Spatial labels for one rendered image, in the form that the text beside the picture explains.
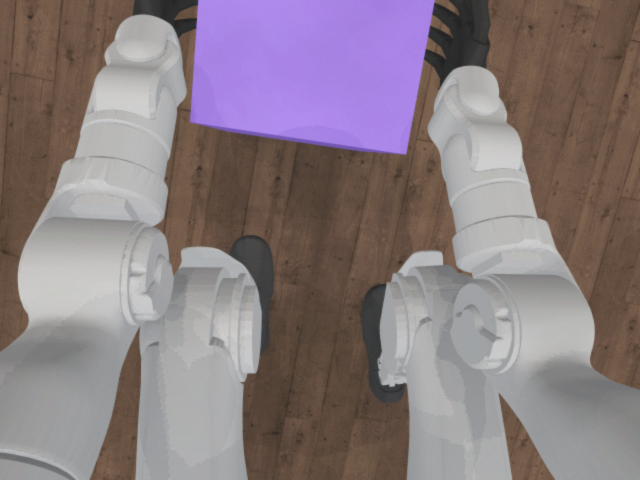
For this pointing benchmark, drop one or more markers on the robot left hand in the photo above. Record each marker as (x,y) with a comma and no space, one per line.
(168,10)

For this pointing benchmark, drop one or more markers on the robot left shin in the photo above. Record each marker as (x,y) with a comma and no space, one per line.
(194,257)

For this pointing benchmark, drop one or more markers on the robot right upper arm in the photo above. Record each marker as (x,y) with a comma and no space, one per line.
(532,336)

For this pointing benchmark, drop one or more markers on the robot right shin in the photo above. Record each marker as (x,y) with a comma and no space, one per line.
(391,371)

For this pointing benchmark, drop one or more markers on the robot right hand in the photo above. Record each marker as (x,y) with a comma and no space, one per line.
(470,43)

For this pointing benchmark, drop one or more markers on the right robot forearm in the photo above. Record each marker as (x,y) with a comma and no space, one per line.
(497,228)

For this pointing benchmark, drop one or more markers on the carton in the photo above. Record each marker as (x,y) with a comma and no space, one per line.
(336,73)

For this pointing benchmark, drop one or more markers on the robot shin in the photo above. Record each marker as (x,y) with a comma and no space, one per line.
(194,257)
(391,371)

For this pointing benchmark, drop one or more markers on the left robot forearm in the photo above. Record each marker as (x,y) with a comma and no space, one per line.
(126,137)

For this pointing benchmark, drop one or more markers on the robot left upper arm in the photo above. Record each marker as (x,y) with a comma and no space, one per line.
(87,286)

